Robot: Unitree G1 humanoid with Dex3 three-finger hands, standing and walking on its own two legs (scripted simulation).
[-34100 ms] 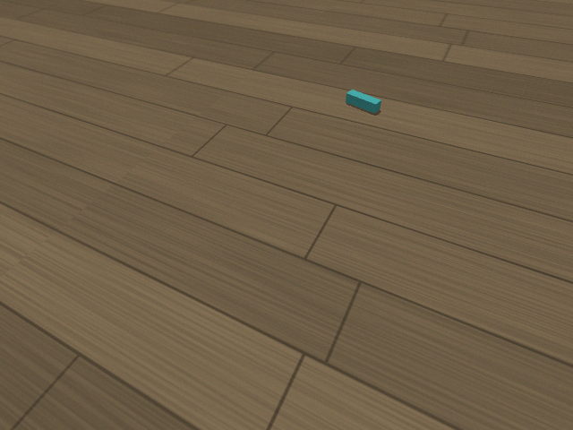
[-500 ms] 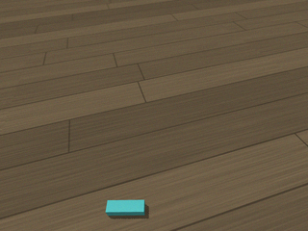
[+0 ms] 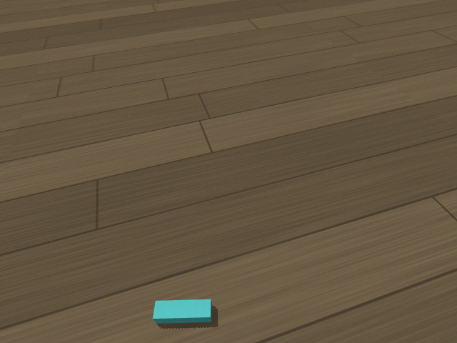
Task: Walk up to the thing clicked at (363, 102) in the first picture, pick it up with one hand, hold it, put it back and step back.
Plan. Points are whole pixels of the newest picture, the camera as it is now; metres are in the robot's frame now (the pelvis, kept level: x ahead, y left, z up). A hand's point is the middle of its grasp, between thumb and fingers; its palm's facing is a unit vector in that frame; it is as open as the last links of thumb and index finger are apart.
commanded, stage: stand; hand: left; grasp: from above
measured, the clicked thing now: (183, 311) +0.42 +0.23 -0.75
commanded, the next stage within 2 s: step back in 0.84 s
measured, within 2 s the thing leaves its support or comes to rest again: neither
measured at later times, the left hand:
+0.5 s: hand out of the picture +0.07 +0.25 -0.16, palm faces +0.00 -0.94 -0.33, open 7.4 cm
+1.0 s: hand out of the picture +0.07 +0.26 -0.16, palm faces -0.02 -0.93 -0.38, open 7.4 cm
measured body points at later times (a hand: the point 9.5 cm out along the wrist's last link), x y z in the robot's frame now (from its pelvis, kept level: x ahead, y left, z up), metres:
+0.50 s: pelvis +0.00 +0.00 +0.00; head +0.01 +0.00 +0.45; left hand +0.07 +0.30 -0.13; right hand +0.07 -0.29 -0.14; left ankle +0.01 +0.14 -0.75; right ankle -0.01 -0.15 -0.75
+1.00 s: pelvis -0.02 -0.01 -0.01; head +0.03 -0.01 +0.44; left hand +0.07 +0.31 -0.14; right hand +0.07 -0.31 -0.14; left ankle +0.01 +0.14 -0.75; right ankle -0.01 -0.15 -0.75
